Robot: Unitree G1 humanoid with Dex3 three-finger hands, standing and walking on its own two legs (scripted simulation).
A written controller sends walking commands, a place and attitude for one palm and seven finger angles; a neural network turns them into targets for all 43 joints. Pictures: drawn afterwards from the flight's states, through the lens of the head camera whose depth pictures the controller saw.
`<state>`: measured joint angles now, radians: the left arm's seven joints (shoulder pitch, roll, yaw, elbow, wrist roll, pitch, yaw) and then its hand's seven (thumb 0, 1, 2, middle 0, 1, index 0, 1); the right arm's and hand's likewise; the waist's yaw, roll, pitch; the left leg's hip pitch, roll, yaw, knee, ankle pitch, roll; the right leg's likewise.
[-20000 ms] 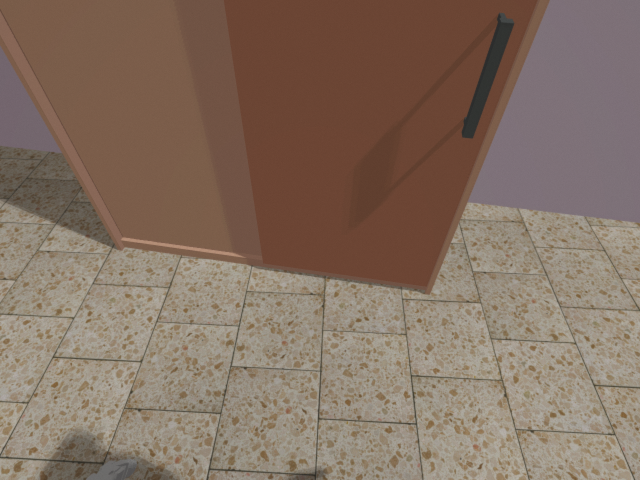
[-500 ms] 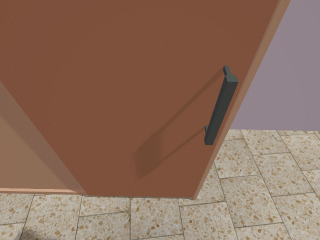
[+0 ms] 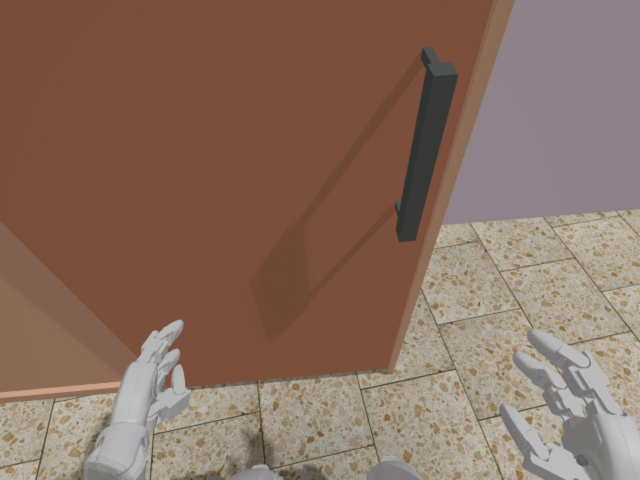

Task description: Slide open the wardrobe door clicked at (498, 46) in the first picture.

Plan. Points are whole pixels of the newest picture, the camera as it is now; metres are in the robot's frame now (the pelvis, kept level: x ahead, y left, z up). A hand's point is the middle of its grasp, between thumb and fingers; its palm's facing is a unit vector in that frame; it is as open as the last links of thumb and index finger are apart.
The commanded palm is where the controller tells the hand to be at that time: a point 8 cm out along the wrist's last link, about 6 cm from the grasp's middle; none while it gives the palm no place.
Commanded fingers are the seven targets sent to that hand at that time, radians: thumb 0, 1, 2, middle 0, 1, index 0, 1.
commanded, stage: raise the hand with hooked fingers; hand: right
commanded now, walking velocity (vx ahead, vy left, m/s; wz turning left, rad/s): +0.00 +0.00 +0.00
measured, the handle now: (415, 157) +0.46 -0.12 +0.16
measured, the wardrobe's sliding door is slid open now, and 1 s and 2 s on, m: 0.00 0.00 0.00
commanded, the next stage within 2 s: move the hooked fingers beside the handle in 1.56 s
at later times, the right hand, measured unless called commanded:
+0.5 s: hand (568, 348) +0.24 -0.24 +0.11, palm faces -0.05 +1.00 -0.08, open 12.3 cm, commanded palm +0.21 -0.30 +0.12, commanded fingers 0.00 0.34 -0.37 0.29 1.10 0.29 1.10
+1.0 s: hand (630, 265) +0.29 -0.28 +0.18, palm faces +0.00 +1.00 -0.08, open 13.9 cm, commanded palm +0.26 -0.33 +0.18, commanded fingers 0.00 0.50 -0.30 0.30 1.20 0.30 1.20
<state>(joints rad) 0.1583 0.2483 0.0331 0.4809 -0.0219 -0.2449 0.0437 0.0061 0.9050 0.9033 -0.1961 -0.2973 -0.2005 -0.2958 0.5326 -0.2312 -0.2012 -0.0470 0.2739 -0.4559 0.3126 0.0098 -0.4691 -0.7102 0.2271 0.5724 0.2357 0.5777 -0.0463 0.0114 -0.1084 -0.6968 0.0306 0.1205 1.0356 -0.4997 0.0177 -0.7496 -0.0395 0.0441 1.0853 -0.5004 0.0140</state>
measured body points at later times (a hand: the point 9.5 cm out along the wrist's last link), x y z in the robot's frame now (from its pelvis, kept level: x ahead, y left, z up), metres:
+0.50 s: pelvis +0.01 -0.02 +0.03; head +0.03 -0.03 +0.48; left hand +0.16 +0.24 -0.03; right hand +0.23 -0.29 +0.11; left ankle +0.01 +0.11 -0.67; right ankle +0.02 -0.13 -0.67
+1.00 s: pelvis +0.02 -0.02 +0.05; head +0.03 -0.01 +0.50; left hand +0.20 +0.21 -0.01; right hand +0.28 -0.34 +0.18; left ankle +0.01 +0.11 -0.67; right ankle +0.02 -0.13 -0.67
